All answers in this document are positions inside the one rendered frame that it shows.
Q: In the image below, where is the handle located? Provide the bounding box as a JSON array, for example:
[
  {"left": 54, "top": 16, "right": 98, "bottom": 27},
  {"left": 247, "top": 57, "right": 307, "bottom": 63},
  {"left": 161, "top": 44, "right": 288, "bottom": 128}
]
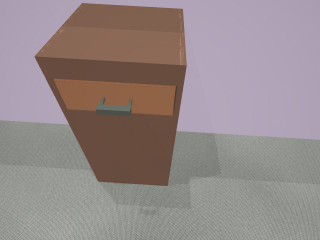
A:
[{"left": 95, "top": 97, "right": 133, "bottom": 117}]

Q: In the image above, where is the cabinet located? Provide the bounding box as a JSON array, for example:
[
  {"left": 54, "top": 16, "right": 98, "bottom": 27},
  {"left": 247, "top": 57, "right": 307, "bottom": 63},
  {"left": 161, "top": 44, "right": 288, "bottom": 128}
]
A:
[{"left": 34, "top": 3, "right": 187, "bottom": 186}]

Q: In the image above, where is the drawer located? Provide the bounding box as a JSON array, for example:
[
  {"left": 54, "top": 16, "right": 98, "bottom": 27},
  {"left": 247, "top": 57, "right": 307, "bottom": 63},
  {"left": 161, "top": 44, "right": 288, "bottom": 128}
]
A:
[{"left": 54, "top": 79, "right": 176, "bottom": 116}]

